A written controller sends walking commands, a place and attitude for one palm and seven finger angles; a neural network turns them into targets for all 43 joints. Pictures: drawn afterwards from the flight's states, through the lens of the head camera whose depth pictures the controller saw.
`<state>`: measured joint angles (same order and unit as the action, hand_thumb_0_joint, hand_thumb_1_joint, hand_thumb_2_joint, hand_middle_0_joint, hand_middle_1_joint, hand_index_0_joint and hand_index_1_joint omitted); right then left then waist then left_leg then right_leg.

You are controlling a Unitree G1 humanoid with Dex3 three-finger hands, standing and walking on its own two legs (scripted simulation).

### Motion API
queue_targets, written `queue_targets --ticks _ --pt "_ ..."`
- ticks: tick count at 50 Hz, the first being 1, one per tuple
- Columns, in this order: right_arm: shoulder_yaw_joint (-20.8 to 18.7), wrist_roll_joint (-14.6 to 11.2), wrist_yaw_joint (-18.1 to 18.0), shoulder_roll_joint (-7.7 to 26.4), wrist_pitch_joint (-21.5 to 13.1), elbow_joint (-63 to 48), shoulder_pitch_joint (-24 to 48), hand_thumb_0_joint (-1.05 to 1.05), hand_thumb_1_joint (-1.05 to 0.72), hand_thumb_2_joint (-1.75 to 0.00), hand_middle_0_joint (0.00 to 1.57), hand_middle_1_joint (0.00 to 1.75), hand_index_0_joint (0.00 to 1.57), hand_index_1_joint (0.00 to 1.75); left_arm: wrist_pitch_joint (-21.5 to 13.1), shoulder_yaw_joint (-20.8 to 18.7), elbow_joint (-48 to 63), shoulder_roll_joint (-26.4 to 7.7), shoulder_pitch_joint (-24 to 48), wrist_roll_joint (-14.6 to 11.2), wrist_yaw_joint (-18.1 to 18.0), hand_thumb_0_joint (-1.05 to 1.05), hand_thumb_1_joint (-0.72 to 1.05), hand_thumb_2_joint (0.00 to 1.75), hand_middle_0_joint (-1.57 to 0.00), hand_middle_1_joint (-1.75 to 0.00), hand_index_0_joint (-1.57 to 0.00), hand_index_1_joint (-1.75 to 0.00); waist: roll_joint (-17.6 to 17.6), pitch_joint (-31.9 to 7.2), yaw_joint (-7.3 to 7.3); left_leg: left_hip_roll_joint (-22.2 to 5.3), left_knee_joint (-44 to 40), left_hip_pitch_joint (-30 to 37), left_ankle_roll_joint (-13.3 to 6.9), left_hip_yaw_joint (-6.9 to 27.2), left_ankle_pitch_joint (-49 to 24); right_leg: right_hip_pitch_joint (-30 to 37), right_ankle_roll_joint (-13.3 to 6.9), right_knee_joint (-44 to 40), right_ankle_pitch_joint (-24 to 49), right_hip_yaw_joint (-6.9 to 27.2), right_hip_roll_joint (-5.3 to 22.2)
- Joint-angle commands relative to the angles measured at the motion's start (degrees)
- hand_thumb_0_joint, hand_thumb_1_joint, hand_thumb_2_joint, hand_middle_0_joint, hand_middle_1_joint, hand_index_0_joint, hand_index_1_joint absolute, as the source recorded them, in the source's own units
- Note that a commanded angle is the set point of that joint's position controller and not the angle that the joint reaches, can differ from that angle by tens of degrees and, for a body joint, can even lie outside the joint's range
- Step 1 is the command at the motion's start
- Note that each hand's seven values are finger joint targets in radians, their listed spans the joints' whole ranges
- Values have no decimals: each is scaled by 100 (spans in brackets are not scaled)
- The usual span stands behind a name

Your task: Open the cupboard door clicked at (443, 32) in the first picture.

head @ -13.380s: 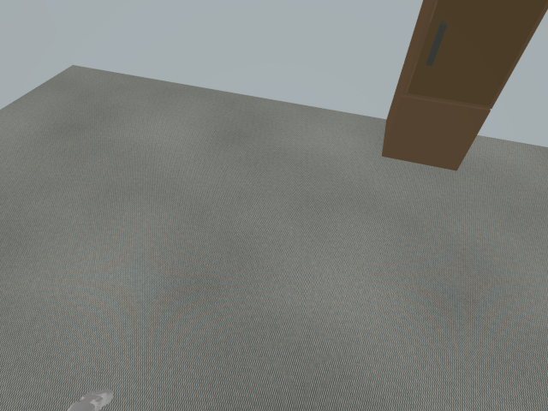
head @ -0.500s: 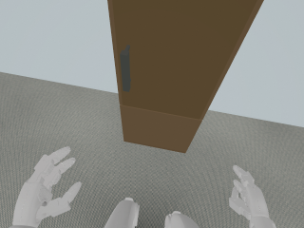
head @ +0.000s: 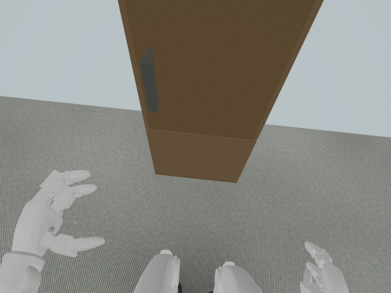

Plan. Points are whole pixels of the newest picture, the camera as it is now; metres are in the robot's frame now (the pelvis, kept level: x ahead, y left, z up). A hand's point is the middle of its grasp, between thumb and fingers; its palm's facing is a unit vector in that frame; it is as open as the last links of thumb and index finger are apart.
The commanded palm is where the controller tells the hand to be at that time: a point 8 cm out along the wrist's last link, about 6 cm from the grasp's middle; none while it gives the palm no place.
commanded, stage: raise the hand with hooked fingers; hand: left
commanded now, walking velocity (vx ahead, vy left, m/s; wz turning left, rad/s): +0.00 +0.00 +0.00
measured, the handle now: (151, 81) +0.61 +0.16 +0.02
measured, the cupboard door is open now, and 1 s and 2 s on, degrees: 0 0 0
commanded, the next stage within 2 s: move the hooked fingers beside the handle in 1.06 s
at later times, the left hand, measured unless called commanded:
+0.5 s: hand (46, 197) +0.27 +0.29 +0.04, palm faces -0.03 -1.00 -0.09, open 13.9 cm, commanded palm +0.26 +0.34 +0.04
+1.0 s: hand (54, 192) +0.28 +0.28 +0.04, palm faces -0.03 -1.00 -0.06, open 14.0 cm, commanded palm +0.27 +0.33 +0.04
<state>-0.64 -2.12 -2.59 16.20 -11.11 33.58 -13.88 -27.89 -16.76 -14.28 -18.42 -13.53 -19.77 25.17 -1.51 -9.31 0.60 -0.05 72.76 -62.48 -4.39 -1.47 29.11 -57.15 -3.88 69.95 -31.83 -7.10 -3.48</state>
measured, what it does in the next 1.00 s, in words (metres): stands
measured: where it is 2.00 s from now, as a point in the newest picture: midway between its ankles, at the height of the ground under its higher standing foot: outside the picture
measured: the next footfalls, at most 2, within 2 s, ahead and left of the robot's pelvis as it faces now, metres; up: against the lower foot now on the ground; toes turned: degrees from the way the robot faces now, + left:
none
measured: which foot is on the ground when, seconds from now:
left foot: down 0.00-1.00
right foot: down 0.00-1.00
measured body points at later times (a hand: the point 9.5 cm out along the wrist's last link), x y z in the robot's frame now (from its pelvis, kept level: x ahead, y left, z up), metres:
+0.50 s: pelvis +0.00 +0.03 +0.01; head +0.09 +0.06 +0.45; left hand +0.27 +0.35 +0.05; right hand +0.18 -0.22 -0.07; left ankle +0.05 +0.07 -0.63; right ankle +0.02 -0.09 -0.63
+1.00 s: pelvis +0.01 +0.01 +0.00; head +0.10 +0.04 +0.44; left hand +0.28 +0.34 +0.04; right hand +0.17 -0.24 -0.07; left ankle +0.05 +0.07 -0.63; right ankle +0.02 -0.09 -0.63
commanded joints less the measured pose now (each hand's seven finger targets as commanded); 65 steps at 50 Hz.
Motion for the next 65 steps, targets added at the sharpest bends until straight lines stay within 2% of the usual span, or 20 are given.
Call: queue_targets --ticks 1,2,6,9,11,15,17,21,22,26,28,29,31,36,40,46,51,58,62,65 --pt "-282 -37 -100 832 -415 -1033 124 0 -90 -90 20 30 20 30 -329 -745 1644 -1404 587 -254 85 0 -34 37 -29 -110 -29 -110 -611 -1923 -108 -113 -1318 1955 266 749 -1206 650 150 -1100 760 605 70" --pt "-277 -24 -83 822 -429 -1037 126 0 -90 -90 20 30 20 30 -376 -812 1894 -1436 530 -255 11 0 -36 36 -29 -111 -29 -111 -825 -2133 -185 -133 -1405 2286 333 812 -1474 610 132 -1034 917 520 71" --pt "-270 40 -31 798 -353 -931 144 0 -90 -90 20 30 20 30 -349 -906 1454 -1308 406 -223 -297 0 -45 32 -30 -117 -30 -117 -647 -1650 -96 -172 -1496 2245 449 979 -1478 274 128 -948 884 322 24" --pt "-247 16 -20 884 -237 -944 144 0 -90 -90 20 30 20 30 -151 -652 743 -1087 605 -138 -210 0 -50 30 -30 -120 -30 -120 -413 -1122 86 -164 -1559 1865 455 1010 -809 26 174 -984 589 276 41" --pt "-231 -7 -37 963 -203 -1005 73 0 -90 -90 20 30 20 30 28 -538 446 -1080 830 -124 -2 0 -50 30 -30 -120 -30 -120 -460 -1066 123 -171 -1619 1868 476 1081 -664 -70 156 -989 547 271 37" --pt "-235 -51 -60 1044 -212 -1090 -6 0 -90 -90 20 30 20 30 158 -575 630 -1355 1395 -114 313 0 -50 30 -30 -120 -30 -120 -586 -1444 122 -212 -1736 2362 539 1265 -742 -115 151 -1021 590 286 53" --pt "-245 -19 -57 1063 -247 -1070 -37 0 -90 -90 20 30 20 30 50 -824 885 -1625 1654 -164 359 0 -50 30 -30 -120 -30 -120 -809 -1745 39 -259 -1735 2809 686 1426 -1155 -280 125 -892 681 281 39" --pt "-220 42 -55 1061 -232 -993 -52 0 -90 -90 20 30 20 30 -173 -1223 660 -1940 1765 -217 288 0 -50 30 -30 -120 -30 -120 -790 -1592 -27 -261 -1728 2714 766 1497 -1063 -451 100 -751 609 283 18" --pt "-208 42 -46 1052 -204 -996 -22 0 -90 -90 20 30 20 30 -178 -1209 541 -1883 1790 -213 297 0 -50 30 -30 -120 -30 -120 -834 -1541 -26 -264 -1757 2713 783 1506 -983 -515 111 -728 551 264 33" --pt "-207 -6 -80 1097 -122 -1021 -73 0 -90 -90 20 30 20 30 35 -1245 -134 -1915 1901 -266 477 0 -50 30 -30 -120 -30 -120 -441 -1512 16 -182 -1644 2203 614 1297 -683 -232 113 -853 497 291 37" --pt "-211 -48 -84 1124 -100 -1030 -119 0 -90 -90 20 30 20 30 180 -1181 -233 -1941 1985 -269 651 0 -50 30 -30 -120 -30 -120 -600 -1640 18 -185 -1622 2291 585 1229 -883 -181 127 -917 581 297 63" --pt "-222 -68 -79 1126 -108 -1058 -121 0 -90 -90 20 30 20 30 239 -1039 -161 -1809 1963 -287 735 0 -50 30 -30 -120 -30 -120 -590 -1730 41 -187 -1613 2387 561 1228 -921 -177 139 -955 615 310 65" --pt "-247 -79 -66 1127 -163 -1097 -172 0 -90 -90 20 30 20 30 296 -954 13 -1750 1904 -355 850 0 -50 30 -30 -120 -30 -120 -589 -1943 16 -204 -1544 2585 562 1239 -1435 -91 118 -965 804 314 51" --pt "-268 -11 0 1105 -205 -1001 -208 0 -90 -90 20 30 20 30 93 -1356 262 -2147 1796 -351 645 0 -50 30 -30 -120 -30 -120 -543 -1820 -29 -202 -1413 2434 567 1162 -1795 -62 95 -930 920 321 26" --pt "-234 1 25 1042 -156 -998 -120 0 -90 -90 20 30 20 30 -69 -1407 172 -2044 1786 -366 454 0 -50 30 -30 -120 -30 -120 -594 -1668 -38 -161 -1423 2154 515 1048 -1310 7 118 -933 737 348 48" --pt "-220 -42 22 1039 -150 -1025 -161 0 -90 -90 20 30 20 30 22 -1096 154 -1876 1818 -353 624 0 -50 30 -30 -120 -30 -120 -665 -1825 66 -129 -1250 2037 373 884 -1439 231 122 -1045 891 467 41" --pt "-206 -39 6 1016 -148 -982 -135 0 -90 -90 20 30 20 30 40 -1264 183 -2045 1874 -395 648 0 -50 30 -30 -120 -30 -120 -464 -1754 75 -111 -1106 1743 285 777 -1455 453 130 -1082 969 549 35" --pt "-166 -44 -5 962 -115 -1001 -56 0 -90 -90 20 30 20 30 -19 -1243 125 -1955 1891 -405 587 0 -50 30 -30 -120 -30 -120 -471 -1750 57 -103 -1051 1614 255 696 -1340 543 156 -1084 921 619 49" --pt "-141 -42 -67 1020 -94 -850 -107 0 -90 -90 20 30 20 30 45 -1083 -180 -2004 2764 -273 595 0 -50 30 -30 -120 -30 -120 -457 -1581 258 -136 -913 1428 226 721 -1043 173 173 -1034 700 655 46" --pt "-129 -50 -113 1068 -101 -792 -132 0 -90 -90 20 30 20 30 76 -960 -344 -2019 3379 -198 591 0 -50 30 -30 -120 -30 -120 -571 -1643 287 -136 -911 1468 236 781 -815 -25 155 -990 525 641 64"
